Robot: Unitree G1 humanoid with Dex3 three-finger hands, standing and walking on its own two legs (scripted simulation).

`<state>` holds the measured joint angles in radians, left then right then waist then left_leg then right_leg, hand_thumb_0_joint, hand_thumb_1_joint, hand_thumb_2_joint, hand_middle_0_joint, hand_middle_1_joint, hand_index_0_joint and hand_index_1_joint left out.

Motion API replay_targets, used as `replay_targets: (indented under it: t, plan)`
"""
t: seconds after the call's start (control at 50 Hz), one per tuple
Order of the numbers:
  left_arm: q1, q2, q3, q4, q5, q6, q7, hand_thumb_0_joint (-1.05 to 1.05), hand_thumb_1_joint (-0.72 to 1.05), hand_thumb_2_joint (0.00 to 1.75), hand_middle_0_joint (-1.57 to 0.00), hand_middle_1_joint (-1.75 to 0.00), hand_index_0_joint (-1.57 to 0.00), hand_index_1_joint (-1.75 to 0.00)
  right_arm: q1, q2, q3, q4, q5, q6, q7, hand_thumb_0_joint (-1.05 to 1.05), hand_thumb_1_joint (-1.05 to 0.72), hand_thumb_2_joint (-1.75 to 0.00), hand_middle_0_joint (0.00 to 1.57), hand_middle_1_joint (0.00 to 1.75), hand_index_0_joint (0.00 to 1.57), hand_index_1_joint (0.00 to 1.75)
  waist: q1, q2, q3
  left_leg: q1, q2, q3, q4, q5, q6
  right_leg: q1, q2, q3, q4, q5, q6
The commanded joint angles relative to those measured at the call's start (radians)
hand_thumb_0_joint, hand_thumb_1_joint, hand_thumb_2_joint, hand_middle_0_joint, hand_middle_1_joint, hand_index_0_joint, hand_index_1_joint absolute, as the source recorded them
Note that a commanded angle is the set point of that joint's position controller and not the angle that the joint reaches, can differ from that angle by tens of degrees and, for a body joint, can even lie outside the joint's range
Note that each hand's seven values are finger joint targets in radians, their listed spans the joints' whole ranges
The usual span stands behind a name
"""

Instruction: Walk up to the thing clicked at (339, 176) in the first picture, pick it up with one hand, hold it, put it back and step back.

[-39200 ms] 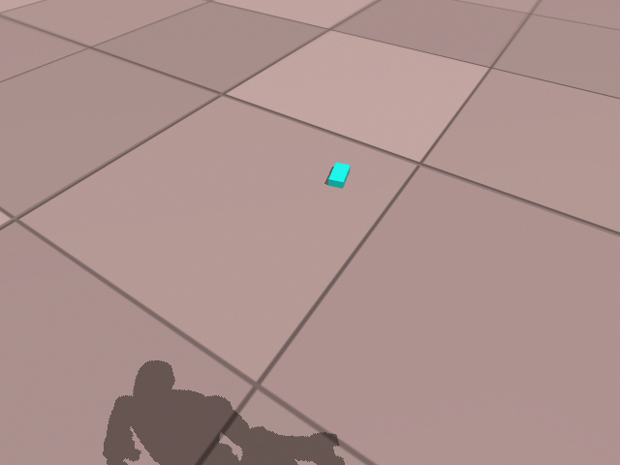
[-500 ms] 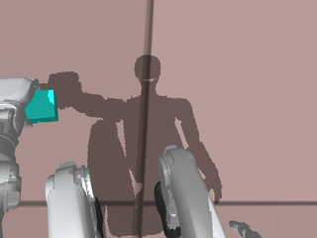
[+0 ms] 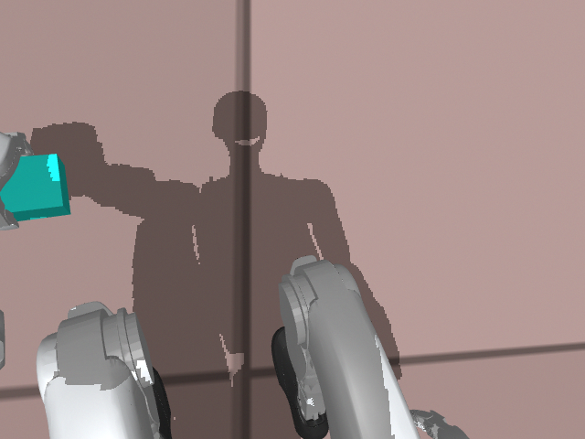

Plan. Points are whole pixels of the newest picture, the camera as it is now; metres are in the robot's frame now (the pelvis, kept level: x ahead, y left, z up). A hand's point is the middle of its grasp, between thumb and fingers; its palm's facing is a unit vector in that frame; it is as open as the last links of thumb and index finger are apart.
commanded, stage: lower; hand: left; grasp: from above
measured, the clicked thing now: (1, 191) +0.49 +0.30 -0.20
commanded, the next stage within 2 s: rest in 0.44 s
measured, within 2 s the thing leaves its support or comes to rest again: rests again in 1.48 s
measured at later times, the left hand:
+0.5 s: hand (13, 200) +0.48 +0.29 -0.22, palm faces -0.48 -0.05 -0.88, open 10.3 cm
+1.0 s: hand (28, 204) +0.49 +0.29 -0.25, palm faces -0.47 -0.07 -0.88, open 10.3 cm
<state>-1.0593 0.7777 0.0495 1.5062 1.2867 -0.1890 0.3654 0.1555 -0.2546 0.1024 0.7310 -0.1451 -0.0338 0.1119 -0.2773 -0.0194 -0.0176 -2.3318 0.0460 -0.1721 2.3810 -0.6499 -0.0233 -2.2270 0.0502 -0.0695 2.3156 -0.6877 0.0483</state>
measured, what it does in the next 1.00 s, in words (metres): stands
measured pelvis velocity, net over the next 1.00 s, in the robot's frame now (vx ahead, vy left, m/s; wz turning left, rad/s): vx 0.01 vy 0.00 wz -0.08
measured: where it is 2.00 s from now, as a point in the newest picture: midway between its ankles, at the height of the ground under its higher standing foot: (234, 424)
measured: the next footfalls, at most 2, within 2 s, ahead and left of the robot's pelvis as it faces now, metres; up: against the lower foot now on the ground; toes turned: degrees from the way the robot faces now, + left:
none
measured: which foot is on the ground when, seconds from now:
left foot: down 0.00-1.00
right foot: down 0.00-1.00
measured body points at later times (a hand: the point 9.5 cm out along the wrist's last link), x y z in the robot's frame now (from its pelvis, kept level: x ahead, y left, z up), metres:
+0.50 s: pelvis +0.01 +0.00 -0.02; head +0.27 +0.08 +0.33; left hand +0.50 +0.29 -0.17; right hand +0.05 -0.27 -0.11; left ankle +0.08 +0.14 -0.30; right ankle +0.10 -0.13 -0.30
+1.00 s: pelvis +0.01 +0.00 -0.03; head +0.29 +0.09 +0.31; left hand +0.51 +0.29 -0.20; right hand +0.05 -0.26 -0.10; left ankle +0.08 +0.14 -0.30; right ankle +0.10 -0.12 -0.30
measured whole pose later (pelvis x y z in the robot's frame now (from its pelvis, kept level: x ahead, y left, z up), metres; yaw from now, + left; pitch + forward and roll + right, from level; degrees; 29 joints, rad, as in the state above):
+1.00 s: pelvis +0.01 +0.00 -0.03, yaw -4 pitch +31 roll -12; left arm -1.07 0.93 0.09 1.64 1.30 -0.21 0.52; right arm 0.10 -0.29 0.24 0.68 -0.22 -0.11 0.16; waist -0.35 -0.10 0.11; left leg -2.37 0.05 -0.26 2.51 -0.70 -0.04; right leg -2.25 0.08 -0.13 2.39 -0.71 0.06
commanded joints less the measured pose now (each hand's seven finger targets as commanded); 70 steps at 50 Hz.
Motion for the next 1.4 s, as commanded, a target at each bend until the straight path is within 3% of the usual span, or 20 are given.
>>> replay_targets:
  t: [0.0,0.06,0.16,0.26,0.36,0.4,0.54,0.64,0.7,0.74,0.82,0.86,0.9,1.18,1.2,1.24,1.26,1.28,1.36,1.38]
  plan:
    - [-0.352,0.26,0.021,-0.154,-0.019,-0.004,0.038,0.0,0.66,0.68,-0.98,-0.68,-1.01,-0.65,0.208,-0.261,-0.071,-0.005,-0.005,-0.007,-0.009,0.0,-0.91,-0.9,0.2,0.3,0.2,0.3,-0.007,0.32,-0.69,0.507,-0.011,0.111,-0.205,0.12,0.049,0.337,0.028,-0.105,-0.242,0.21,-0.074]
    - [-0.356,0.269,0.024,-0.179,-0.016,-0.007,0.041,0.0,0.68,0.68,-1.0,-0.69,-1.03,-0.66,0.206,-0.262,-0.067,-0.005,-0.006,-0.006,-0.009,0.0,-0.91,-0.9,0.2,0.3,0.2,0.3,0.0,0.362,-0.706,0.523,-0.01,0.109,-0.201,0.131,0.043,0.331,0.027,-0.11,-0.227,0.22,-0.076]
    - [-0.333,0.241,0.0,-0.121,-0.024,-0.004,0.042,0.0,0.66,0.71,-1.0,-0.68,-1.03,-0.65,0.204,-0.268,-0.057,-0.006,-0.007,-0.002,-0.007,0.0,-0.91,-0.9,0.2,0.3,0.2,0.3,-0.029,0.307,-0.672,0.5,-0.006,0.098,-0.171,0.154,0.05,0.326,0.033,-0.118,-0.219,0.253,-0.069]
    - [-0.342,0.278,0.024,-0.135,-0.009,-0.017,0.054,0.0,0.71,0.73,-1.03,-0.71,-1.06,-0.68,0.209,-0.279,-0.044,-0.016,-0.02,-0.009,-0.002,0.0,-0.91,-0.9,0.2,0.3,0.2,0.3,-0.031,0.372,-0.674,0.549,-0.007,0.088,-0.161,0.199,0.039,0.311,0.027,-0.13,-0.186,0.282,-0.073]
    - [-0.352,0.322,0.047,-0.124,0.0,-0.037,0.081,0.0,0.73,0.74,-1.04,-0.72,-1.07,-0.69,0.2,-0.291,-0.028,-0.028,-0.031,-0.015,0.004,0.0,-0.91,-0.9,0.2,0.3,0.2,0.3,-0.037,0.391,-0.668,0.526,-0.006,0.085,-0.153,0.168,0.038,0.321,0.033,-0.137,-0.178,0.26,-0.072]
    - [-0.33,0.321,0.053,-0.085,0.009,-0.034,0.095,0.0,0.76,0.75,-1.05,-0.75,-1.08,-0.71,0.201,-0.296,-0.025,-0.027,-0.039,-0.021,0.007,0.0,-0.91,-0.9,0.2,0.3,0.2,0.3,-0.047,0.371,-0.624,0.512,-0.005,0.085,-0.142,0.155,0.04,0.297,0.032,-0.143,-0.179,0.248,-0.071]
    - [-0.334,0.361,0.068,-0.074,0.009,-0.029,0.131,0.0,0.72,0.82,-1.02,-0.75,-1.05,-0.72,0.199,-0.305,-0.002,-0.028,-0.051,-0.035,0.015,0.0,-0.9,-0.89,0.2,0.3,0.2,0.3,-0.062,0.37,-0.652,0.483,-0.001,0.077,-0.116,0.18,0.044,0.348,0.04,-0.144,-0.169,0.287,-0.063]
    - [-0.319,0.351,0.043,-0.029,0.003,-0.022,0.141,0.0,0.68,0.73,-0.99,-0.7,-1.02,-0.67,0.178,-0.31,0.013,-0.029,-0.056,-0.046,0.018,0.0,-0.9,-0.89,0.2,0.3,0.2,0.3,-0.07,0.384,-0.598,0.478,0.005,0.067,-0.117,0.158,0.042,0.323,0.048,-0.152,-0.162,0.268,-0.068]
    - [-0.308,0.373,0.054,-0.037,-0.004,-0.026,0.151,0.0,0.65,0.7,-0.97,-0.7,-1.0,-0.66,0.17,-0.317,0.022,-0.033,-0.06,-0.051,0.016,0.0,-0.9,-0.89,0.2,0.3,0.2,0.3,-0.062,0.374,-0.628,0.485,0.007,0.065,-0.106,0.177,0.043,0.356,0.051,-0.154,-0.163,0.29,-0.064]
    - [-0.307,0.374,0.055,-0.011,0.002,-0.024,0.155,0.0,0.68,0.72,-0.98,-0.72,-1.02,-0.68,0.178,-0.323,0.029,-0.038,-0.067,-0.058,0.02,0.0,-0.9,-0.89,0.2,0.3,0.2,0.3,-0.085,0.386,-0.598,0.481,0.008,0.059,-0.104,0.181,0.039,0.345,0.05,-0.165,-0.153,0.291,-0.066]
    - [-0.315,0.392,0.063,-0.02,0.003,-0.025,0.172,0.0,0.69,0.73,-1.0,-0.71,-1.03,-0.68,0.179,-0.332,0.036,-0.041,-0.072,-0.069,0.025,0.0,-0.9,-0.9,0.2,0.3,0.2,0.3,-0.089,0.408,-0.601,0.509,0.008,0.052,-0.102,0.198,0.036,0.349,0.051,-0.172,-0.147,0.307,-0.067]
    - [-0.313,0.403,0.062,-0.026,0.001,-0.024,0.183,0.0,0.7,0.73,-1.0,-0.71,-1.04,-0.67,0.159,-0.33,0.041,-0.038,-0.069,-0.07,0.027,0.0,-0.9,-0.9,0.2,0.3,0.2,0.3,-0.078,0.41,-0.61,0.51,0.013,0.052,-0.095,0.198,0.037,0.348,0.057,-0.17,-0.148,0.312,-0.065]
    - [-0.308,0.382,0.053,0.005,-0.002,-0.02,0.188,0.0,0.7,0.73,-1.0,-0.71,-1.03,-0.68,0.16,-0.333,0.046,-0.041,-0.077,-0.077,0.032,0.0,-0.9,-0.89,0.2,0.3,0.2,0.3,-0.1,0.398,-0.573,0.488,0.015,0.048,-0.094,0.186,0.038,0.345,0.059,-0.175,-0.15,0.304,-0.063]
    - [-0.306,0.404,0.034,0.028,-0.013,-0.006,0.218,0.0,0.67,0.67,-0.99,-0.66,-1.02,-0.63,0.13,-0.354,0.072,-0.048,-0.088,-0.113,0.056,0.0,-0.9,-0.9,0.2,0.3,0.2,0.3,-0.111,0.427,-0.548,0.501,0.025,0.029,-0.084,0.187,0.032,0.348,0.07,-0.189,-0.137,0.305,-0.066]
    - [-0.325,0.406,0.035,0.042,-0.016,-0.006,0.217,0.0,0.67,0.69,-0.99,-0.66,-1.02,-0.63,0.14,-0.361,0.075,-0.052,-0.088,-0.12,0.059,0.0,-0.9,-0.9,0.2,0.3,0.2,0.3,-0.135,0.415,-0.528,0.5,0.023,0.028,-0.073,0.187,0.033,0.34,0.064,-0.196,-0.134,0.307,-0.064]
    - [-0.297,0.43,0.049,0.039,-0.013,-0.006,0.22,0.0,0.65,0.69,-0.98,-0.67,-1.01,-0.64,0.126,-0.366,0.078,-0.063,-0.088,-0.122,0.059,0.0,-0.9,-0.9,0.2,0.3,0.2,0.3,-0.114,0.429,-0.544,0.512,0.024,0.023,-0.088,0.191,0.028,0.353,0.067,-0.199,-0.134,0.304,-0.067]
    - [-0.298,0.397,0.025,0.058,-0.011,-0.006,0.216,0.0,0.66,0.69,-0.99,-0.66,-1.02,-0.63,0.127,-0.365,0.078,-0.056,-0.089,-0.124,0.061,0.0,-0.91,-0.9,0.2,0.3,0.2,0.3,-0.126,0.427,-0.509,0.503,0.022,0.024,-0.084,0.182,0.027,0.326,0.065,-0.203,-0.129,0.293,-0.068]
    - [-0.3,0.427,0.049,0.043,-0.013,-0.01,0.221,0.0,0.67,0.66,-0.99,-0.67,-1.02,-0.63,0.127,-0.368,0.08,-0.061,-0.092,-0.125,0.063,0.0,-0.9,-0.9,0.2,0.3,0.2,0.3,-0.125,0.443,-0.52,0.509,0.024,0.023,-0.092,0.181,0.027,0.344,0.067,-0.202,-0.135,0.294,-0.067]
    - [-0.297,0.41,0.021,0.058,-0.016,-0.015,0.223,0.0,0.65,0.68,-0.97,-0.67,-1.0,-0.64,0.116,-0.368,0.092,-0.067,-0.091,-0.133,0.069,0.0,-0.9,-0.9,0.2,0.3,0.2,0.3,-0.129,0.432,-0.512,0.5,0.026,0.018,-0.087,0.174,0.028,0.342,0.071,-0.203,-0.132,0.295,-0.067]
    - [-0.3,0.426,0.035,0.054,-0.021,-0.017,0.227,0.0,0.64,0.67,-0.97,-0.67,-1.0,-0.64,0.117,-0.377,0.088,-0.068,-0.09,-0.134,0.068,0.0,-0.9,-0.9,0.2,0.3,0.2,0.3,-0.13,0.416,-0.509,0.493,0.026,0.017,-0.082,0.173,0.029,0.34,0.069,-0.208,-0.139,0.293,-0.063]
